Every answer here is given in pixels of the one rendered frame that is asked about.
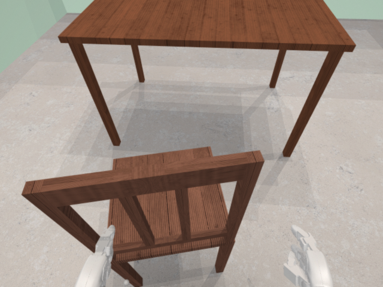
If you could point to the chair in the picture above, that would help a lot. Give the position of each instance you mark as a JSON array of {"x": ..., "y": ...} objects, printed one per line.
[{"x": 160, "y": 204}]

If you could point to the right robot hand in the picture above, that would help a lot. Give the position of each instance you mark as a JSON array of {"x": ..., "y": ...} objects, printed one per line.
[{"x": 313, "y": 270}]

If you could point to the left robot hand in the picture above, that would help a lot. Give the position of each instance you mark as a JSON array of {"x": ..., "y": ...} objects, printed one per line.
[{"x": 97, "y": 267}]

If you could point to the table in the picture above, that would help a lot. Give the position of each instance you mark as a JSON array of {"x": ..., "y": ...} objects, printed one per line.
[{"x": 307, "y": 25}]

